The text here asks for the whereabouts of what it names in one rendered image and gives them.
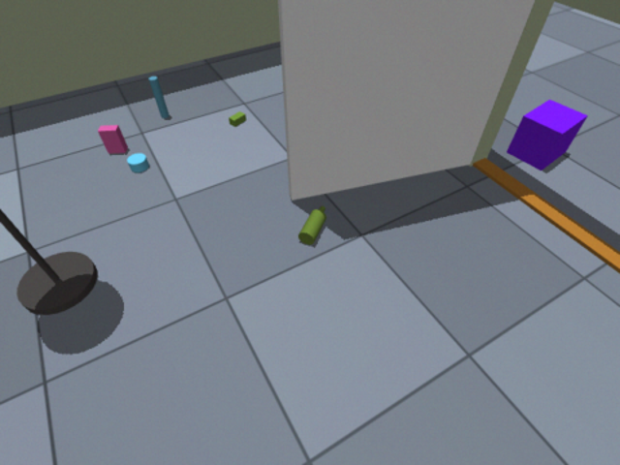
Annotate floor lamp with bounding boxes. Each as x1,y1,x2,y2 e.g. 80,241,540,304
0,209,98,315

